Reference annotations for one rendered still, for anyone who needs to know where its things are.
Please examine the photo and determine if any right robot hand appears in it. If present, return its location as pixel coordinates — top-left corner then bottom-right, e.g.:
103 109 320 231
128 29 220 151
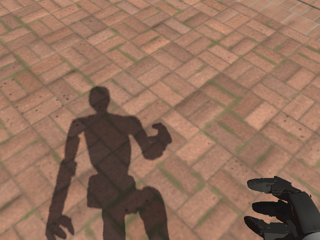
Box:
244 176 320 240

